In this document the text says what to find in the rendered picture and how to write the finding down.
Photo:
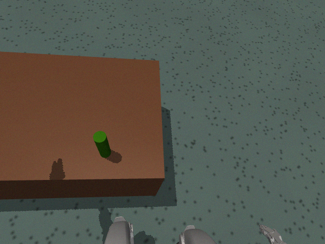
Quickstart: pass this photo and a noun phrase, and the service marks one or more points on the can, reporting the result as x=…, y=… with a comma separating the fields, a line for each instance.
x=102, y=144

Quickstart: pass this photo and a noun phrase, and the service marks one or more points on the right robot hand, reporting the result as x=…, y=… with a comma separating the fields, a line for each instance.
x=272, y=235

